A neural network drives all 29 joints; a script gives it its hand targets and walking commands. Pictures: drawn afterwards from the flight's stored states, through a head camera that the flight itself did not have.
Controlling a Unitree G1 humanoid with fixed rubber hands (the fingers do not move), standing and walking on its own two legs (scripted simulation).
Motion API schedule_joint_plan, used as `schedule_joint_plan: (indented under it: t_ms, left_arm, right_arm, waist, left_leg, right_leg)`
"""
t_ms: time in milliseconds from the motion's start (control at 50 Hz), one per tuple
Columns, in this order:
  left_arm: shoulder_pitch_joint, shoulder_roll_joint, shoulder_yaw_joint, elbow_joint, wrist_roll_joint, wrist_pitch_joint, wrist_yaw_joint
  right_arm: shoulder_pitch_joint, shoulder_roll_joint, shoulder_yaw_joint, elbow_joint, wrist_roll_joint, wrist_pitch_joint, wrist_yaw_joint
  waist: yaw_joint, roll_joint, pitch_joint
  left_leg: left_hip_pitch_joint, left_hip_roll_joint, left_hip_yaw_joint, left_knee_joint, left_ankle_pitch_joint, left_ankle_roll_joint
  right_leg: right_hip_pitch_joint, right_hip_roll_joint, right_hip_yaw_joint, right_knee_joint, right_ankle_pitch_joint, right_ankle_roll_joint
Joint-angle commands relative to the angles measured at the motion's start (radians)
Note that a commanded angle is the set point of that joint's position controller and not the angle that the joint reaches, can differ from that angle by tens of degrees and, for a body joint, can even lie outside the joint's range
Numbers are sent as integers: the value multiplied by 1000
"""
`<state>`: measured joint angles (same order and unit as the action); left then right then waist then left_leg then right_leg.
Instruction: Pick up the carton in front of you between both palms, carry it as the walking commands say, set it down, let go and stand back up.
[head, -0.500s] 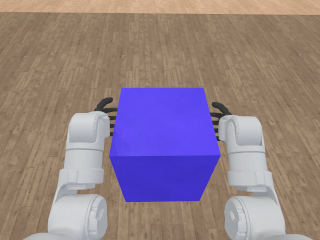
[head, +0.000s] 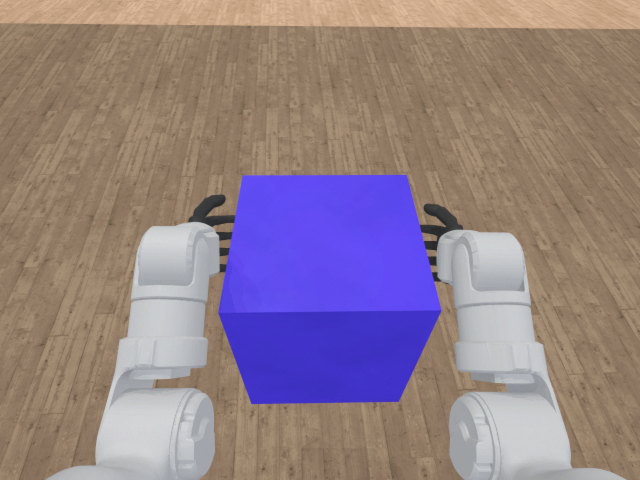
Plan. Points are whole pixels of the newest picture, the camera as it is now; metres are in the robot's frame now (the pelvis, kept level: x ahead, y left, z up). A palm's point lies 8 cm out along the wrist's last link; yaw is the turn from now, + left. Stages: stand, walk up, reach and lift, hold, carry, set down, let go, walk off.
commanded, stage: carry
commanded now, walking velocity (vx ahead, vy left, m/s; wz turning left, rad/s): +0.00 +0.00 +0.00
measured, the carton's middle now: (325, 295) +0.34 +0.00 +0.04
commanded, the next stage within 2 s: none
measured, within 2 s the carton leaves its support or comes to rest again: neither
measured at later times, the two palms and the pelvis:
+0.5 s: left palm (202, 245) +0.35 +0.15 +0.13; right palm (450, 253) +0.34 -0.15 +0.13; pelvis +0.00 +0.00 +0.00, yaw +0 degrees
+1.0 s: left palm (218, 202) +0.39 +0.13 +0.16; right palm (464, 219) +0.38 -0.17 +0.15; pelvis +0.03 -0.02 +0.00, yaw +0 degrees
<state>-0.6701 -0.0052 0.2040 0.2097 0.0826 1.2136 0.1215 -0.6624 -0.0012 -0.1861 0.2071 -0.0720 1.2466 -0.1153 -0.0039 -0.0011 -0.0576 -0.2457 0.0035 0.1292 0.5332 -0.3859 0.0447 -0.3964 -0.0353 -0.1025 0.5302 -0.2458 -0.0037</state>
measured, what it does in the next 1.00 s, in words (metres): stands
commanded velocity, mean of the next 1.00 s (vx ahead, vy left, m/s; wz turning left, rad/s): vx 0.12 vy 0.00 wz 0.00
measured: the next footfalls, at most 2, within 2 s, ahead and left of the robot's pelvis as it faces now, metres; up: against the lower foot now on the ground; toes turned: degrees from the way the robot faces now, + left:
left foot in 1.44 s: +0.43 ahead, +0.07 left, +0.04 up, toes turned +4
right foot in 1.90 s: +0.69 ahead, -0.12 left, +0.06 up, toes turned -8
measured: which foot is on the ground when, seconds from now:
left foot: down 0.00-1.00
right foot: down 0.00-1.00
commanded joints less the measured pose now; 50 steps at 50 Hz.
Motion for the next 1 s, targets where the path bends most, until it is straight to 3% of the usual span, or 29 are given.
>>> schedule_joint_plan:
  t_ms: [0,760,800,820,840,880,900,940,980]
  left_arm:
    - [-696,-1145,-569,-90,-446,-10,-245]
    - [-696,-1143,-569,-92,-446,-10,-244]
    - [-725,-1144,-577,-114,-458,-10,-243]
    - [-747,-1144,-583,-133,-465,-8,-241]
    - [-777,-1139,-591,-155,-470,-5,-238]
    - [-817,-1119,-595,-181,-474,4,-229]
    - [-829,-1102,-593,-189,-476,11,-224]
    - [-834,-1063,-582,-195,-481,32,-213]
    - [-788,-1017,-550,-161,-475,58,-205]
  right_arm:
    - [-760,1114,549,-146,440,-50,238]
    - [-760,1117,550,-145,442,-51,238]
    - [-783,1113,555,-167,449,-51,236]
    - [-803,1107,559,-185,455,-50,232]
    - [-820,1098,562,-206,460,-48,228]
    - [-862,1075,575,-244,474,-38,218]
    - [-885,1060,580,-264,481,-31,212]
    - [-920,1038,588,-296,496,-12,196]
    - [-913,1011,577,-286,496,13,183]
  waist:
    - [-2,7,-378]
    - [-3,7,-379]
    - [-14,38,-372]
    - [-26,83,-341]
    - [-40,132,-292]
    - [-56,176,-235]
    - [-57,163,-225]
    - [-58,119,-257]
    - [-18,88,-320]
  left_leg:
    - [65,132,-123,-96,175,6]
    - [67,133,-116,-91,175,3]
    - [65,142,-148,-157,-55,20]
    - [66,173,-209,-225,-229,47]
    - [74,225,-290,-288,-369,82]
    - [107,325,-411,-338,-441,150]
    - [139,334,-411,-335,-373,166]
    - [216,303,-343,-267,-196,166]
    - [156,227,-205,-137,-123,117]
  right_leg:
    - [195,-95,106,-35,140,-44]
    - [194,-95,103,-30,148,-44]
    - [165,-62,69,-8,-53,-40]
    - [112,-21,24,38,-163,-33]
    - [26,14,-23,107,-212,-24]
    - [-110,-1,-22,234,-189,-24]
    - [-157,-7,-12,234,-200,-27]
    - [-141,9,-31,152,-191,-32]
    - [99,46,-95,-48,-124,-44]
